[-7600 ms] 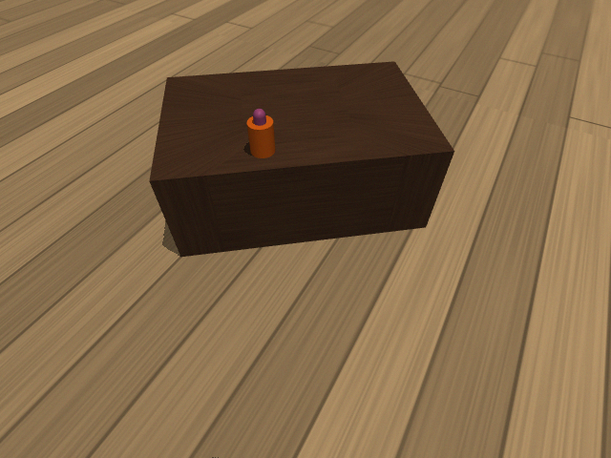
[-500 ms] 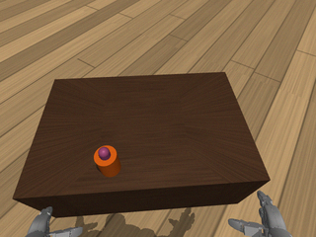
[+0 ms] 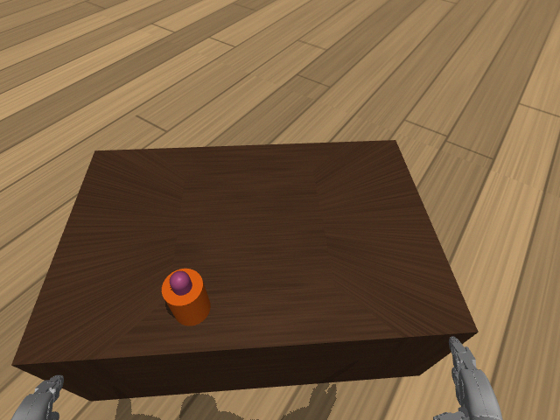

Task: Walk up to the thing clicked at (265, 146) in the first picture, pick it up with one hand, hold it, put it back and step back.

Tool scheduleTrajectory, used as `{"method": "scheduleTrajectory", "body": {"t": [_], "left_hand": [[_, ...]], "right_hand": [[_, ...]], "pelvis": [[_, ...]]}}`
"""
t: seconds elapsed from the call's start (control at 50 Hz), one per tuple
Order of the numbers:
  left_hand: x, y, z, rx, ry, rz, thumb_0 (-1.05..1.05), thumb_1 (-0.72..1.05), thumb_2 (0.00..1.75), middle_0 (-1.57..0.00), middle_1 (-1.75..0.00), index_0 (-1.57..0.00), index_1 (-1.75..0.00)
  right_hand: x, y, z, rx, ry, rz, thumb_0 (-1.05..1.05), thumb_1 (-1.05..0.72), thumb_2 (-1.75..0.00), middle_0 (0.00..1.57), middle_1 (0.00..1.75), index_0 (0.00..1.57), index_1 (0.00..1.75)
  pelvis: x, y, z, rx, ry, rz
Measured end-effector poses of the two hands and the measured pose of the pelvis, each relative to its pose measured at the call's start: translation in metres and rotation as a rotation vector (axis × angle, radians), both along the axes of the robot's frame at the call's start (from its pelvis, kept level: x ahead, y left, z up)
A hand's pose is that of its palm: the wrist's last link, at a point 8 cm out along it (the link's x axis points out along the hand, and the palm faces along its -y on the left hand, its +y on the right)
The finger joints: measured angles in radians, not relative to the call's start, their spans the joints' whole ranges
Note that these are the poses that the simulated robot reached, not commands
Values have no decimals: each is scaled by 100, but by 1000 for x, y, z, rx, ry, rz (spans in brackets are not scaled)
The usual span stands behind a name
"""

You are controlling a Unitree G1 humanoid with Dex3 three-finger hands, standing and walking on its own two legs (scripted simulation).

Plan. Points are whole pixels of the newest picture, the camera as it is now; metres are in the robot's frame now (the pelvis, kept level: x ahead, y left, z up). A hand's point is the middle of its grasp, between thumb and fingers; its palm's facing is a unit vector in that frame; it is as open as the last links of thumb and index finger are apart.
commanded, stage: go down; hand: left
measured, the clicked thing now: (185, 293) +0.43 +0.21 -0.26
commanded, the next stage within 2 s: none
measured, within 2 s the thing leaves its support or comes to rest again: neither
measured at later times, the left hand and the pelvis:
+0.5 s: hand (44, 382) +0.20 +0.33 -0.05, palm faces +0.18 -0.94 -0.28, open 17.2 cm; pelvis -0.01 +0.00 -0.01, yaw +0 degrees
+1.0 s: hand (21, 318) +0.28 +0.37 -0.01, palm faces +0.19 -0.97 -0.17, open 17.3 cm; pelvis -0.02 +0.01 -0.01, yaw -1 degrees
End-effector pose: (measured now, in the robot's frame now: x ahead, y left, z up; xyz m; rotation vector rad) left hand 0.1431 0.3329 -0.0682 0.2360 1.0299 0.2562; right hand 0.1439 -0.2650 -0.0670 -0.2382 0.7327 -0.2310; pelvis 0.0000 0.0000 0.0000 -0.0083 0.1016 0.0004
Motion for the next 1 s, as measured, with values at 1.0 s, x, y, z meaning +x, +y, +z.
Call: {"method": "scheduleTrajectory", "body": {"t": [1.0], "left_hand": [[109,81,79,-66,-491,-33,-1,-49,6,-5,-4,-5,-4]], "right_hand": [[-32,11,4,-60,-36,28,-1,54,-5,6,5,6,5]], "pelvis": [[-23,8,-12,-18,53,-12]]}}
